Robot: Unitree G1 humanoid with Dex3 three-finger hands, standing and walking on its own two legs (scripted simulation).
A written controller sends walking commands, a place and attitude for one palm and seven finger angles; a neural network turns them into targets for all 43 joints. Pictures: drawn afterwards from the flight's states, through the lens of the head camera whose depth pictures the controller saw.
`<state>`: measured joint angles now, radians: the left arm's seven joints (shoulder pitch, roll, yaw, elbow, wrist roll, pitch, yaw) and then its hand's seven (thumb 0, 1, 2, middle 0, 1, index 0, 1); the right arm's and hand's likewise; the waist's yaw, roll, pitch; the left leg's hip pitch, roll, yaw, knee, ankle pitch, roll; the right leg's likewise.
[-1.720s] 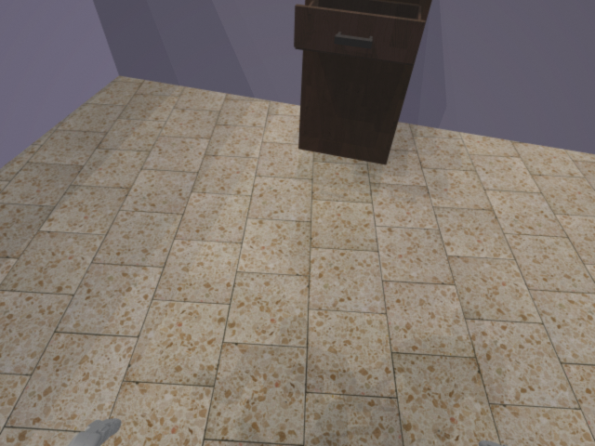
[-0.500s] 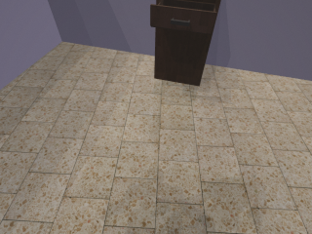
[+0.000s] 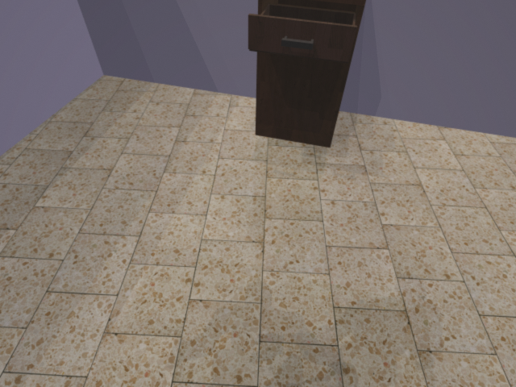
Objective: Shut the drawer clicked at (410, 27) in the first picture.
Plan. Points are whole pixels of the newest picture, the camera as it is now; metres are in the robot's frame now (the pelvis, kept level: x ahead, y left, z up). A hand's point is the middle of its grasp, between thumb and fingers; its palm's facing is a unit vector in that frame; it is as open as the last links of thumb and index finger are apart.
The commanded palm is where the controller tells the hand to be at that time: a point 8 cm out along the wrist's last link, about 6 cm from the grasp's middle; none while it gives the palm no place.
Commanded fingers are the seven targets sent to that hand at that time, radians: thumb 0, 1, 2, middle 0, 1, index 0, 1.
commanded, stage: walk to a spot facing it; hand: left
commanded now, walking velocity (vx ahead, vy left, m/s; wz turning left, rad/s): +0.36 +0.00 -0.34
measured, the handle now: (298, 41) +1.40 -0.08 -0.03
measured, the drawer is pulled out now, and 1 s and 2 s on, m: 0.28 0.28 0.28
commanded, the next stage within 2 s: turn to face it in 1.70 s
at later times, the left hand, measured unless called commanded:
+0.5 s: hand out of the picture +0.04 +0.12 -0.17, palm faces -0.04 -0.99 -0.16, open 7.4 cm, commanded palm none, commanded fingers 0.00 0.90 0.90 -0.20 -0.30 -0.20 -0.30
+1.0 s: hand (200, 252) +0.45 +0.17 -0.18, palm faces -0.18 -0.97 -0.15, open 7.4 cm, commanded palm none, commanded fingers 0.00 0.90 0.90 -0.20 -0.30 -0.20 -0.30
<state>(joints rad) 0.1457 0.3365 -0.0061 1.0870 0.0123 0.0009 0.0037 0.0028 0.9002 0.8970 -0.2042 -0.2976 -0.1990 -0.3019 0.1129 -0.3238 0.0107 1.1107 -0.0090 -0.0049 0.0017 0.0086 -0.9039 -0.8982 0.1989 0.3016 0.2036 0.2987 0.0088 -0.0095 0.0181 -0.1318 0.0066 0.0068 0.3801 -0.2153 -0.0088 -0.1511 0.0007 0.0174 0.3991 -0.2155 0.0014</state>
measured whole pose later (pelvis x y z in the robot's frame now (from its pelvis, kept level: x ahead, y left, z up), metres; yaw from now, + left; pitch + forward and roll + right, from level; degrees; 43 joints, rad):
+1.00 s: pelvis +0.35 +0.01 +0.00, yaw -15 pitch -2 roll -1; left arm 0.24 0.19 0.07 1.01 0.04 -0.01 -0.01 0.00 0.91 0.90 -0.20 -0.30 -0.19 -0.30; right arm 0.31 -0.16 -0.05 1.08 -0.01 -0.08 -0.02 -0.01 -0.95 -0.90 0.20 0.30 0.20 0.30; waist 0.02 -0.06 0.02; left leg -0.16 -0.03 0.23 0.39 -0.22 0.12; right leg -0.62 -0.10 0.00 1.18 -0.16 0.01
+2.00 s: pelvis +0.76 -0.11 -0.02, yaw -22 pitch -2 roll -1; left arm 0.34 0.17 0.04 1.13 0.01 -0.02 0.02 0.00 0.91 0.90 -0.20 -0.30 -0.20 -0.30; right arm 0.14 -0.14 -0.01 1.00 -0.01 -0.06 -0.01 0.01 -0.92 -0.90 0.19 0.30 0.20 0.30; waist 0.03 -0.05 0.08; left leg -0.34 0.05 0.15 0.58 -0.20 0.05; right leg -0.33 -0.05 -0.07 1.14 -0.49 0.01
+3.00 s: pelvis +0.89 -0.16 -0.01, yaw -14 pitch -1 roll +1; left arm 0.19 0.18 0.06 1.06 0.02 0.01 -0.02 0.01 0.92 0.90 -0.20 -0.30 -0.19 -0.30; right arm 0.44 -0.09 -0.03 1.14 -0.03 -0.05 -0.02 0.01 -0.90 -0.90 0.20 0.30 0.20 0.30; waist -0.03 -0.02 0.08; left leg 0.06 0.02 0.13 0.30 -0.34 -0.01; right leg -0.52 -0.10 -0.10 0.77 -0.23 0.01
